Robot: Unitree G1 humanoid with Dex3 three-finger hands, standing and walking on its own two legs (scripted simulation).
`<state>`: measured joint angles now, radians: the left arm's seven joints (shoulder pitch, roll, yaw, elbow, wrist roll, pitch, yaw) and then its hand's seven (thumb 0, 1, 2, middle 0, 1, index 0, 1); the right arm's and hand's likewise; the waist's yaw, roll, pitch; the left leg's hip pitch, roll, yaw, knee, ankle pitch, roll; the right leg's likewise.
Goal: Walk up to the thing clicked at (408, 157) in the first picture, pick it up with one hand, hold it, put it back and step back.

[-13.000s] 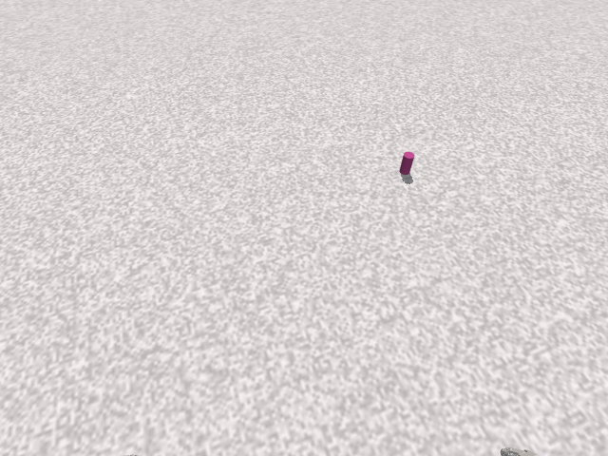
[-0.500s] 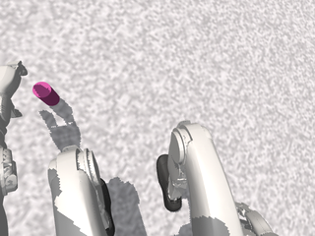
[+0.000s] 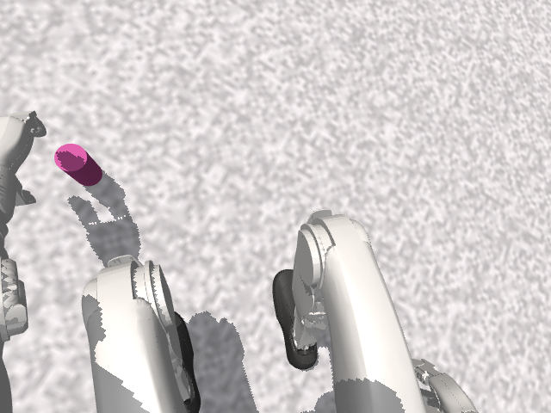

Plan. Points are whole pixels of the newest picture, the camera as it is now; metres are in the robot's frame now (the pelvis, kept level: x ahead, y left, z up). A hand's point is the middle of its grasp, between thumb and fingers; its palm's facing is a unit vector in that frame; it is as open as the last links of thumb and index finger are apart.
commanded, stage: approach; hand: left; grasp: from above
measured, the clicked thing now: (80, 166) +0.51 +0.24 -0.29
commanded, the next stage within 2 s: close in in 0.70 s
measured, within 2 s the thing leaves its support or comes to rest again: neither
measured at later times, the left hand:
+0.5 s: hand (70, 129) +0.53 +0.22 -0.16, palm faces -0.37 -0.03 -0.93, open 11.8 cm
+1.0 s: hand (49, 157) +0.49 +0.25 -0.18, palm faces -0.46 -0.04 -0.89, open 12.9 cm
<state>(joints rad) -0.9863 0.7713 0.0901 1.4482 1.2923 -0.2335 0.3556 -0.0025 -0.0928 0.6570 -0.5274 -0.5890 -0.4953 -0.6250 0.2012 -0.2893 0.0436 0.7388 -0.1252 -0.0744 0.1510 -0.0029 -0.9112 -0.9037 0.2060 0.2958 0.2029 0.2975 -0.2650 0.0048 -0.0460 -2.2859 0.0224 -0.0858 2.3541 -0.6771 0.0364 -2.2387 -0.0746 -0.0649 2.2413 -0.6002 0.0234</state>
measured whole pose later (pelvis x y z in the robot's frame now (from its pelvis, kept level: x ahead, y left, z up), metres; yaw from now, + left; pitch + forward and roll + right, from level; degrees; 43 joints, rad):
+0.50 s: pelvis +0.00 +0.00 -0.01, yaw +0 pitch +35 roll -7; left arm -1.15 0.72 0.09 1.58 1.34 -0.13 0.46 0.00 -0.16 0.71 -0.45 -0.64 -0.43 -0.67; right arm 0.21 -0.30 0.07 0.71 -0.15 -0.10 0.17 0.00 -0.90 -0.89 0.20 0.30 0.20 0.30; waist -0.36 0.02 -0.04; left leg -2.31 0.03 -0.09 2.38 -0.69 0.03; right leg -2.28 -0.07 -0.07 2.26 -0.60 0.02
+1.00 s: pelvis +0.00 +0.00 -0.01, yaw -1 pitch +34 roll -9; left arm -1.08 0.74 0.04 1.54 1.31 -0.21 0.39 0.00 -0.32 0.84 -0.31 -0.77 -0.29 -0.80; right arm 0.19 -0.31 0.06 0.72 -0.15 -0.09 0.16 0.00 -0.90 -0.90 0.21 0.30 0.20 0.30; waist -0.31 -0.01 -0.04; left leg -2.31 0.02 -0.10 2.39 -0.69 0.03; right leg -2.26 -0.07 -0.08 2.27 -0.61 0.02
